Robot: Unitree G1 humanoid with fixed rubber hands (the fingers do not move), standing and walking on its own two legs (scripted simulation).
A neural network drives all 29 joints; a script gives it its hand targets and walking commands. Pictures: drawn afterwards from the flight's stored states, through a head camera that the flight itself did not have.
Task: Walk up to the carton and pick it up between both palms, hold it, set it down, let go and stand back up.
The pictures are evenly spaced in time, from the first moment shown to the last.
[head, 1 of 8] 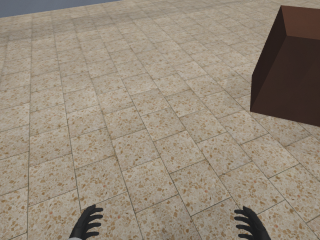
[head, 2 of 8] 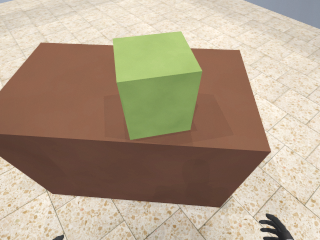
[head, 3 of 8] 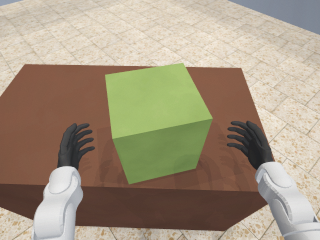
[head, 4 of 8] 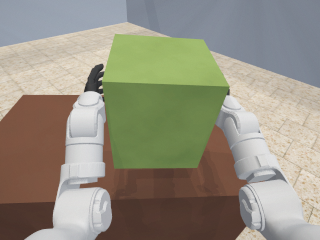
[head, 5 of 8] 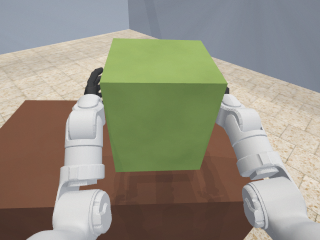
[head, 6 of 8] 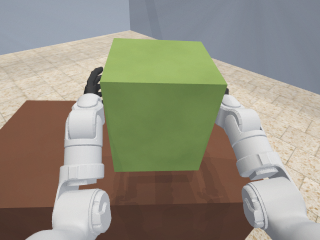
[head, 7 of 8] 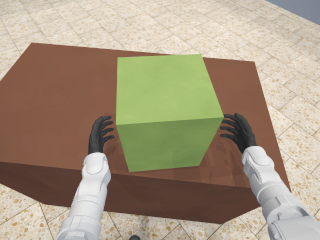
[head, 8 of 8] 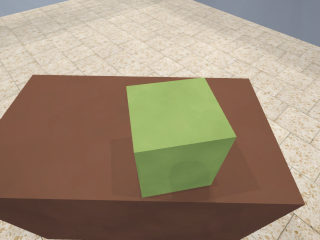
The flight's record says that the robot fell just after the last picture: no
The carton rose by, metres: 0.19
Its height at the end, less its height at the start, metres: +0.00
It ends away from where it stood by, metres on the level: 0.01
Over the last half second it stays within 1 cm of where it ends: yes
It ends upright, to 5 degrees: yes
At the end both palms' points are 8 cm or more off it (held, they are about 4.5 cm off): yes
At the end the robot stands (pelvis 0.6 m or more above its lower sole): yes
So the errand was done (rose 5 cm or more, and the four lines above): yes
